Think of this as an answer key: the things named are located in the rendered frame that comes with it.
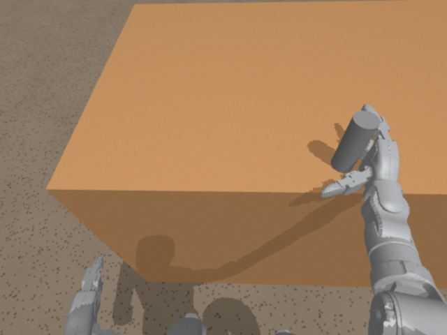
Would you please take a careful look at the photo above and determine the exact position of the right robot hand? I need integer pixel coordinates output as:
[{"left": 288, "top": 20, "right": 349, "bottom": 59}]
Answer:
[{"left": 320, "top": 104, "right": 400, "bottom": 198}]

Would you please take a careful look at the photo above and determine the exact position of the left robot hand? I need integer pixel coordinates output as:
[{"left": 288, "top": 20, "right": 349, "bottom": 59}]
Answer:
[{"left": 64, "top": 257, "right": 121, "bottom": 335}]

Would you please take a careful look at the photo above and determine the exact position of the can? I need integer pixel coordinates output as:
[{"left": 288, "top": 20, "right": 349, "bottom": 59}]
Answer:
[{"left": 331, "top": 111, "right": 381, "bottom": 173}]

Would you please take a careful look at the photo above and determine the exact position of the right robot arm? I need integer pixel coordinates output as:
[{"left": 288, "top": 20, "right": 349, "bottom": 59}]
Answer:
[{"left": 361, "top": 179, "right": 447, "bottom": 335}]

